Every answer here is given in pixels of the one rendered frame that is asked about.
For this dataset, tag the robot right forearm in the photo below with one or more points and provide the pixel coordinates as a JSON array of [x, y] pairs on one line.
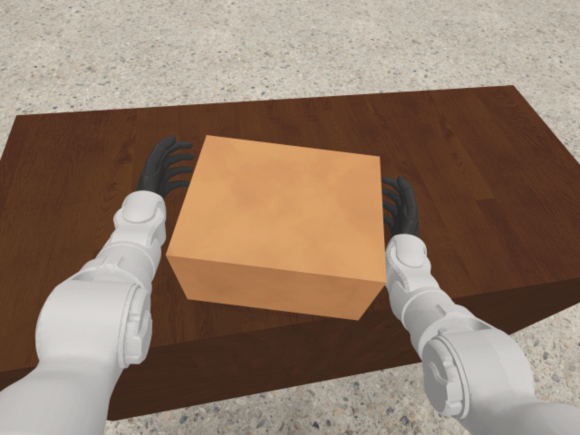
[[417, 300]]

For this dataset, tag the right robot hand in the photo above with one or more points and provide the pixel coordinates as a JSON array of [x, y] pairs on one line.
[[405, 214]]

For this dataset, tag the robot left forearm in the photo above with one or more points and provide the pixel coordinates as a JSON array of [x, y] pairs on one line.
[[132, 253]]

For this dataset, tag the carton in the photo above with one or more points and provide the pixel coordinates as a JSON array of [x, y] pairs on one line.
[[283, 228]]

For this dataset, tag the robot left upper arm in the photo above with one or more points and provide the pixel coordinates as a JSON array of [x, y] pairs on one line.
[[91, 331]]

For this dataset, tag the robot right upper arm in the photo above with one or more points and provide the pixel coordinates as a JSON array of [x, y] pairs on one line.
[[481, 379]]

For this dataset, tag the left robot hand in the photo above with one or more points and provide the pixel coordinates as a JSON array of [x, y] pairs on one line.
[[156, 173]]

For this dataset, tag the pedestal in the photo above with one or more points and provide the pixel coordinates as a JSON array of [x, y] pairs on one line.
[[498, 198]]

